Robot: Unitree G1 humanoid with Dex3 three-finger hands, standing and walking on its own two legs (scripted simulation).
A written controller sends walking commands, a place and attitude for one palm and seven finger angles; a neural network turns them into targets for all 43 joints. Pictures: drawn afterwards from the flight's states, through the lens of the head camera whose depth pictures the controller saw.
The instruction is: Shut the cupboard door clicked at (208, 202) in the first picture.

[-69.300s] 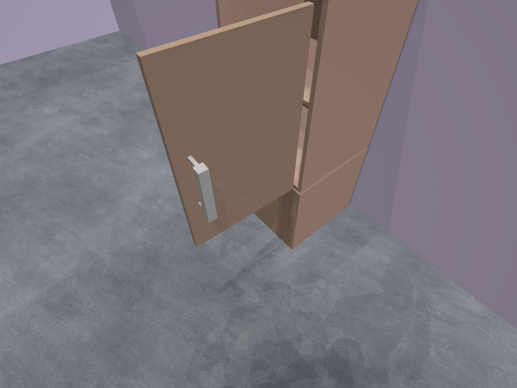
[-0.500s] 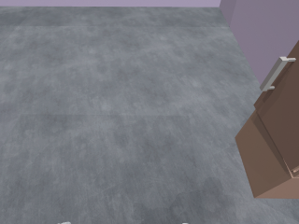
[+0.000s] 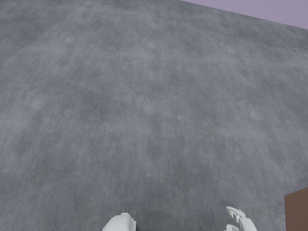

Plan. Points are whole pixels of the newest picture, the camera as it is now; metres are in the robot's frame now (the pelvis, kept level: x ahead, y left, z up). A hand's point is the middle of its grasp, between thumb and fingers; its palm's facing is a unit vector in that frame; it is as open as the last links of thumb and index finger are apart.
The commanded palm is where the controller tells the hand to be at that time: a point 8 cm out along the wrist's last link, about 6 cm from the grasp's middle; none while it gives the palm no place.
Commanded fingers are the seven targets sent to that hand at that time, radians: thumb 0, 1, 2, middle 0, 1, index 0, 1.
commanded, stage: walk to a spot facing it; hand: left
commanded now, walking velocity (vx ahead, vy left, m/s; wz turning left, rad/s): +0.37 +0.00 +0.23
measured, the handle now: out of the picture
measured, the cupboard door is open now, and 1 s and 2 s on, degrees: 5 5 5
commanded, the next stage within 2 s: turn to face it in 0.68 s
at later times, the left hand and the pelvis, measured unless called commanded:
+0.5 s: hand (112, 185) +0.25 +0.15 -0.13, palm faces +0.18 -0.96 -0.22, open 7.3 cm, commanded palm none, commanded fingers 0.00 0.90 0.90 -0.20 -0.30 -0.20 -0.30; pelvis +0.21 -0.04 +0.03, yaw +9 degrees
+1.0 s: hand (97, 164) +0.32 +0.22 -0.16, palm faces +0.36 -0.91 -0.19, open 7.4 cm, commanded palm none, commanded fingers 0.00 0.90 0.90 -0.20 -0.30 -0.20 -0.30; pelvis +0.37 +0.04 +0.01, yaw +16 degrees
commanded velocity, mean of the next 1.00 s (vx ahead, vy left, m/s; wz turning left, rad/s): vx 0.23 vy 0.00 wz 0.15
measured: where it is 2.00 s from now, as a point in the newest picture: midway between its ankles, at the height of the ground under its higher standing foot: (143, 178)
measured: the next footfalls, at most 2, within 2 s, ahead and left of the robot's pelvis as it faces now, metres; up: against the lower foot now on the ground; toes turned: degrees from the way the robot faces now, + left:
right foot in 0.36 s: +0.26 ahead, -0.13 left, +0.00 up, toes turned -1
left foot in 0.82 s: +0.44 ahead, +0.14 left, +0.00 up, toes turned +22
